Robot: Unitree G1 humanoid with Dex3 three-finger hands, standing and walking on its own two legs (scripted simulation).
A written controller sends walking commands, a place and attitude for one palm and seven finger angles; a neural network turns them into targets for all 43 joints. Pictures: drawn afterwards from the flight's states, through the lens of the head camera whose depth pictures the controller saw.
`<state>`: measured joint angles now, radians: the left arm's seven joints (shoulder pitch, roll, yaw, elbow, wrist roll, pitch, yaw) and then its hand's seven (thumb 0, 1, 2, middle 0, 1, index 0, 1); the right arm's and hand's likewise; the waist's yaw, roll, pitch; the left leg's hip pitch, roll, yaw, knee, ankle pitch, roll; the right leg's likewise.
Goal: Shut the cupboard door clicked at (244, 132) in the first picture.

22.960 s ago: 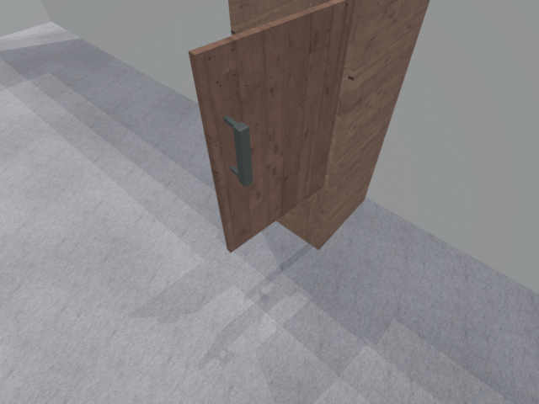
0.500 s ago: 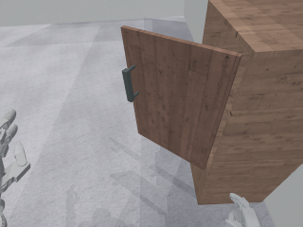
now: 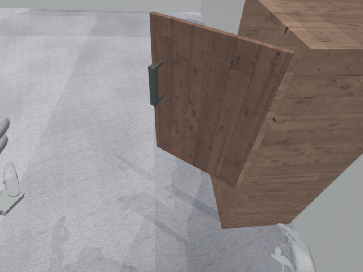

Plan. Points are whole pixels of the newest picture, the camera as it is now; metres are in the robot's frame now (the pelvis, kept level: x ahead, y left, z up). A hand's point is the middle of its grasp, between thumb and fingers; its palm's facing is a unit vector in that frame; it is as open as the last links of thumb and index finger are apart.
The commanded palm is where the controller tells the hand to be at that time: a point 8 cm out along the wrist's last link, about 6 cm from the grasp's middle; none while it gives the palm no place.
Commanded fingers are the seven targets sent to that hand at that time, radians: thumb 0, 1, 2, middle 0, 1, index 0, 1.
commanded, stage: step back with the hand held close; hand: left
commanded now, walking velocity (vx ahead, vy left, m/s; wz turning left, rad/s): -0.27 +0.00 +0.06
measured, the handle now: (157, 83) +0.68 +0.13 +0.05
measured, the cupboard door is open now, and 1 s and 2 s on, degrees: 53 53 53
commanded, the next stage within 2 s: stop stepping back and stand still in 0.68 s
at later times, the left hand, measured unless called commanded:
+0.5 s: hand out of the picture +0.09 +0.24 +0.18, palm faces +0.33 -0.79 -0.52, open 7.4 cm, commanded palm +0.02 +0.28 +0.19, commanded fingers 0.00 0.90 0.90 -0.20 -0.30 -0.20 -0.30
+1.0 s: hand out of the picture -0.05 +0.25 +0.18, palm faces +0.37 -0.79 -0.50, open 7.4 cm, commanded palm -0.08 +0.30 +0.19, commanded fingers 0.00 0.90 0.90 -0.20 -0.30 -0.20 -0.30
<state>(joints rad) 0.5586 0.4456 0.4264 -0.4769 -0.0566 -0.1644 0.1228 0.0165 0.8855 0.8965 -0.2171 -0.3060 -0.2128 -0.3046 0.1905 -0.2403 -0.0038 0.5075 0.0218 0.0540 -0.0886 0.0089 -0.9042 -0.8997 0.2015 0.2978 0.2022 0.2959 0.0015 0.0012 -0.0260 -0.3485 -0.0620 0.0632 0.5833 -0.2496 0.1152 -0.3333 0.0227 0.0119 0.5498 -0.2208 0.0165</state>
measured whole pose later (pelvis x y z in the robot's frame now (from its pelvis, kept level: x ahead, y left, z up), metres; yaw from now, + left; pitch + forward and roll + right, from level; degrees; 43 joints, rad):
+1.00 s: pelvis -0.21 +0.00 +0.00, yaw +1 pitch +3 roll -3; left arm 0.71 0.52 0.47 -0.71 -0.08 -0.22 0.13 0.02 0.88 0.90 -0.22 -0.31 -0.22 -0.31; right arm 0.23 -0.18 0.00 0.62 0.00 -0.04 -0.04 0.01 -0.90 -0.90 0.20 0.30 0.20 0.30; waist 0.03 -0.04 -0.06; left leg -0.60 -0.02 0.01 0.71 -0.23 -0.02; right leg -0.15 0.07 0.01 0.50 -0.40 -0.03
